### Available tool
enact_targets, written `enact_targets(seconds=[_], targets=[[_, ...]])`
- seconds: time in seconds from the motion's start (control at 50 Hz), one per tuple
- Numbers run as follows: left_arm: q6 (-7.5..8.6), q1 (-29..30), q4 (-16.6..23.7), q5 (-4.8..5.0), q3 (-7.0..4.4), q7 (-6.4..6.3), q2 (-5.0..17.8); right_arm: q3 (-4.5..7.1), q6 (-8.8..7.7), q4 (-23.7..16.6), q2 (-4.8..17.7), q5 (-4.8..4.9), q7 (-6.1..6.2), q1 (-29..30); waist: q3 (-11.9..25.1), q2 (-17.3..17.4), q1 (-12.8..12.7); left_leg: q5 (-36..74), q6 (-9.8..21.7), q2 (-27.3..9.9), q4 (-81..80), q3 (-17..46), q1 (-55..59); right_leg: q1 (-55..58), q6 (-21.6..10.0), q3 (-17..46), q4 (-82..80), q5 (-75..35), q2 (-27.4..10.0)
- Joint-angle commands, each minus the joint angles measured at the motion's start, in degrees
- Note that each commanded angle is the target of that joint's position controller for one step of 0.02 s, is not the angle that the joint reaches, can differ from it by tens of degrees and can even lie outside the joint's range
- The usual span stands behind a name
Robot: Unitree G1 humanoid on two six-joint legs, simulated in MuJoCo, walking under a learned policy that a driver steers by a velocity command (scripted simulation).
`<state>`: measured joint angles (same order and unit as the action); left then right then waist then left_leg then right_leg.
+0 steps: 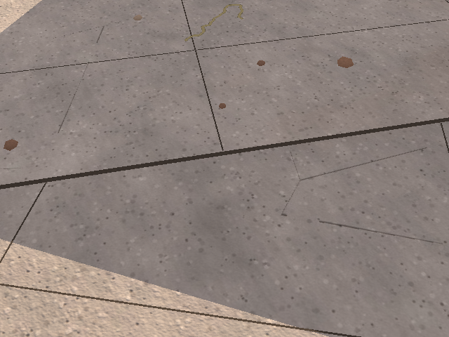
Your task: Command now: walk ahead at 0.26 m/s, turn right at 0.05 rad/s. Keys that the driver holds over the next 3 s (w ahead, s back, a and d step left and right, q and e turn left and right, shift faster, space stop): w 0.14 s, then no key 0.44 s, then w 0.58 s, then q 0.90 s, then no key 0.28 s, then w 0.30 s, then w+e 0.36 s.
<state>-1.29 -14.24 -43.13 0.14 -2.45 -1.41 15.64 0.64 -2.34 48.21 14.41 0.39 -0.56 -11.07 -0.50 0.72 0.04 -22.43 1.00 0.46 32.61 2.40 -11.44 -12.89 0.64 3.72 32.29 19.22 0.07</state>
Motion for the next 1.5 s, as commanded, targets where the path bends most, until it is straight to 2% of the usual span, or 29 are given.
enact_targets(seconds=[0.02, 0.08, 0.14, 0.16, 0.18, 0.2, 0.24, 0.3, 0.36, 0.48, 0.52, 0.54, 0.58, 0.66, 0.84, 0.86, 0.88, 0.9, 0.94, 1.02, 1.22, 1.3, 1.32, 1.34, 1.36, 1.38, 1.4, 1.44, 1.5], targets=[[2.81, -6.7, 1.3, 0.69, -2.32, 0.31, 9.1, 1.30, -2.63, -5.0, 4.8, 1.10, -0.12, 4.0, -6.2, -12.6, -2.3, -6.6, 2.1, 1.7, 6.1, -3.8, -17.5, 5.1, -11.3, 19.3, -14.6, 17.4, -11.0], [4.20, -8.0, 1.3, 0.90, -2.82, 0.59, 10.9, 1.68, -4.71, -6.5, 5.8, 1.34, -1.05, 6.9, -5.2, -13.6, -2.3, -8.6, 4.2, -0.4, 8.8, -1.7, -21.8, 9.9, -15.0, 27.4, -16.4, 1.7, -17.5], [3.28, 0.9, 4.4, 1.50, -2.66, 0.49, 10.4, 2.42, -4.67, -1.4, 6.6, 1.22, -1.84, -3.1, -0.8, -10.5, 4.0, 9.7, 5.0, 0.8, -6.1, -4.3, 3.2, -2.1, -8.7, 13.1, -13.4, -6.3, -10.7], [3.30, 3.2, 5.6, 0.73, -1.92, 0.22, 7.8, 3.29, -4.06, 0.5, 8.6, 0.43, -1.69, -7.8, 0.1, -6.8, 5.9, 12.8, 4.9, -1.0, -6.6, -0.5, 11.3, -7.9, -5.6, 7.3, -6.4, -10.8, -6.4], [3.87, 5.2, 8.4, -0.31, -0.91, -0.33, 4.7, 5.04, -3.75, 1.1, 15.1, 0.24, -1.60, -13.1, 1.6, 8.0, 7.1, 17.1, 9.4, -11.0, -12.8, 16.0, 17.3, -15.0, -0.6, -1.9, 11.3, -9.6, 2.0], [4.54, 3.1, 8.5, -0.31, -1.19, -0.92, 5.6, 5.07, -3.63, 0.7, 16.1, -0.49, -1.73, -14.4, 2.0, 14.3, 7.2, 33.1, 16.0, -20.5, -16.1, 29.5, 21.2, -23.8, 1.7, 0.3, 24.8, 13.0, 3.9], [4.48, -1.3, 5.8, 1.12, -1.94, -0.29, 7.0, 3.72, -3.49, -0.4, 10.8, -0.17, -1.07, -9.4, -0.4, 6.0, 3.2, 49.3, 15.9, -19.7, -12.5, 19.2, 20.1, -27.7, 1.2, 3.2, 34.1, 13.6, 0.5], [3.80, 1.7, 6.0, 0.51, -1.58, 0.48, 4.5, 2.71, -1.67, -0.9, 8.4, 0.59, -0.01, -4.9, -1.2, 5.1, 2.0, 52.8, 10.5, -13.8, -14.0, 8.4, 16.7, -25.3, 1.3, -1.7, 23.5, 4.1, -2.6], [3.71, 4.3, 6.7, 0.61, -0.18, 1.38, 0.5, 2.84, -0.18, -0.5, 10.5, -0.16, 1.52, -3.2, 0.8, 5.7, 1.7, 56.6, 9.4, -10.5, -14.2, 2.4, 11.0, -14.3, 2.0, -4.9, 9.6, -3.9, -1.2], [3.51, 2.5, 5.9, -0.45, -2.06, 1.12, 5.4, 2.88, -0.10, 1.0, 11.4, 1.21, 1.51, -1.5, 2.8, 5.4, -1.8, 51.6, 6.5, -9.8, -8.0, 2.6, 6.2, 2.3, -2.6, -5.8, -7.2, -21.8, 2.0], [3.31, -2.0, 5.9, -1.76, -3.62, -0.02, 12.0, 1.71, -1.33, 1.1, 8.5, -1.31, 0.88, -5.4, 10.0, -4.0, -2.1, 27.9, 0.9, -3.5, 4.6, -0.3, -2.8, 19.8, -9.1, 5.6, -3.9, -56.1, -9.8], [2.84, -3.4, 5.1, -2.54, -2.27, 0.10, 8.3, 0.63, -0.78, 2.6, 5.5, -1.16, 0.65, -10.3, 17.3, -11.4, -1.4, -3.7, -1.9, -0.5, 15.9, 0.8, -6.0, 23.8, -18.4, 16.5, -5.1, -59.8, -20.3], [3.20, 2.2, 4.8, -0.66, -0.81, 1.32, 4.4, 1.78, 1.47, 2.2, 9.3, 0.57, 0.67, -5.7, 8.6, -8.5, -0.8, -18.9, -3.6, -2.1, 24.3, 3.0, -10.7, 13.4, -17.3, 17.1, -11.0, -38.3, -18.4], [3.08, 5.4, 3.5, 0.34, -3.02, 0.99, 10.3, 2.74, 2.84, 1.6, 9.6, 0.61, 1.79, -3.8, 0.8, -9.2, 0.5, -9.5, -3.3, -2.9, 21.4, -1.7, -12.5, 0.4, -13.0, 15.5, -23.4, 9.5, -13.7], [3.29, 8.5, 2.5, 1.47, -2.70, 0.75, 7.4, 2.73, -0.42, 6.3, 6.9, -0.13, 0.49, -10.8, 1.7, -5.8, 5.8, 5.9, 2.1, -0.4, -4.3, -6.7, 8.7, -12.9, -8.9, 5.0, -16.9, 14.9, -8.7], [3.39, 9.9, 3.4, 0.93, -1.65, 0.98, 4.0, 3.05, -0.68, 7.4, 8.5, -0.08, 0.71, -15.0, 0.5, 0.2, 7.3, -1.8, 4.1, -6.0, -10.8, 1.9, 12.2, -18.7, -6.1, 1.4, -6.3, 14.4, -5.2], [3.97, 11.5, 5.3, 0.74, -0.54, 1.30, -0.2, 3.98, -0.92, 7.0, 13.5, -0.13, 1.01, -16.5, -1.6, 13.3, 7.1, -19.1, 9.3, -18.5, -22.6, 22.8, 13.4, -29.1, -1.8, -6.8, 12.1, 10.7, 1.6], [4.86, 12.1, 6.4, 1.97, -1.55, 1.12, 3.7, 4.49, -1.81, 5.5, 16.5, -1.70, 0.73, -13.4, -6.3, 12.2, 6.1, -28.3, 14.9, -23.9, -28.7, 36.1, 7.8, -34.6, -3.0, -0.3, 21.1, 10.6, 0.5], [5.69, 7.3, 4.3, 1.91, -2.67, 1.38, 7.8, 3.34, -3.44, 3.2, 11.6, -0.68, 0.71, -6.7, -7.3, 8.4, 1.9, -19.1, 11.8, -20.3, -27.2, 27.9, 9.7, -37.5, -3.8, 2.0, 24.5, 0.4, -3.5], [5.91, 9.6, 3.4, 0.31, -2.49, 1.70, 5.0, 2.28, -3.78, 4.1, 8.4, -0.38, 0.61, -10.6, -3.3, 5.2, 3.2, 5.1, 8.4, -14.3, -26.8, 12.7, 13.3, -34.0, -1.6, -1.2, 20.3, -12.7, -4.8], [7.03, 22.9, 7.8, 0.88, -0.59, 4.34, 1.3, 2.33, -1.25, 7.0, 9.6, -0.07, 1.53, -17.7, -7.3, 5.1, 6.6, 32.0, 8.0, -12.5, -21.6, 3.3, 12.1, -22.9, -0.2, -5.9, -1.8, -20.8, -1.0], [7.75, 10.2, 4.4, 0.03, -2.74, 3.63, 7.1, 3.49, -0.47, 5.5, 11.7, 0.57, 1.98, -13.1, 1.4, 7.6, -2.2, 53.0, 4.1, -11.1, -6.6, 4.3, 12.6, -3.5, -4.5, -5.2, -8.0, -24.4, 2.0], [7.78, 2.4, 2.4, -0.72, -3.73, 2.75, 10.4, 3.30, -0.80, 4.0, 10.8, 0.18, 1.94, -11.9, 7.7, 5.9, -5.5, 47.2, 1.8, -8.1, 3.4, 3.2, 5.5, 11.2, -6.8, -2.4, -6.4, -37.4, -2.5], [7.09, -4.8, 1.4, -2.62, -4.49, 1.70, 15.1, 2.11, -1.35, 1.3, 6.3, -1.36, 1.84, -13.4, 18.4, -6.3, -6.0, 17.1, -1.4, -1.4, 23.4, 0.6, -12.2, 33.4, -12.1, 10.8, 1.0, -62.2, -17.7], [6.05, -4.1, 2.3, -2.20, -3.41, 2.06, 12.9, 1.03, -1.53, 2.8, 2.8, 0.16, 1.74, -22.5, 31.8, -17.7, -3.3, -19.6, -3.2, 3.7, 39.5, 4.5, -19.6, 41.4, -20.6, 25.7, -1.8, -64.9, -29.7], [4.86, -0.5, 3.3, -1.35, -2.72, 1.98, 9.2, 3.33, -0.98, 3.3, 9.8, 1.54, 1.80, -20.5, 27.1, -10.9, -3.7, -17.0, -3.6, -0.1, 43.6, 7.0, -20.0, 31.2, -18.9, 20.5, -5.7, -53.5, -25.8], [4.42, 4.1, 3.6, -0.54, -1.90, 1.60, 6.6, 3.88, -0.23, 1.5, 10.3, 2.46, 2.13, -14.7, 16.9, -9.1, -2.4, -14.1, -3.8, -2.2, 43.5, 3.3, -24.0, 23.0, -16.5, 12.8, -7.7, -45.7, -22.5], [4.63, 10.1, 2.7, -0.54, -1.10, 1.61, 3.9, 4.22, 2.30, 1.3, 7.4, 1.22, 3.34, -13.4, 7.2, -5.9, 1.3, -8.4, -5.0, -5.5, 38.2, 1.8, -20.0, 5.9, -13.9, 4.4, -13.5, -35.0, -17.4], [5.21, 14.0, 1.5, -2.02, -1.79, 1.78, 5.3, 4.22, 4.68, -1.0, 4.5, 0.67, 3.82, -14.0, 3.4, -8.2, 3.7, -3.7, -5.4, -5.6, 33.0, -0.6, -13.5, -5.9, -15.1, -1.7, -19.3, -28.2, -16.6]])
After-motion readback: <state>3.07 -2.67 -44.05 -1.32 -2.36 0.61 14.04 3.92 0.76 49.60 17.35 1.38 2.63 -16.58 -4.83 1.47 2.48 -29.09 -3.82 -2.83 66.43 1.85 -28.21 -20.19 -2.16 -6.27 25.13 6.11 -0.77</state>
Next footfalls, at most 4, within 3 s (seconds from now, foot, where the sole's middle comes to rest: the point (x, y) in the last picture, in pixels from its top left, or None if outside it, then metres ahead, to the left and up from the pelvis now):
0.14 left None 0.07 0.11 -0.77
0.50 right None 0.28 -0.10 -0.77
0.86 left None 0.25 0.14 -0.77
1.32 right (271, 316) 0.59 -0.10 -0.77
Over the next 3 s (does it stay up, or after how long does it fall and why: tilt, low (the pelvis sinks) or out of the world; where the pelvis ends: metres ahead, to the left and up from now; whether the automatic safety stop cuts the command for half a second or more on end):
stays up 0.68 0.12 -0.01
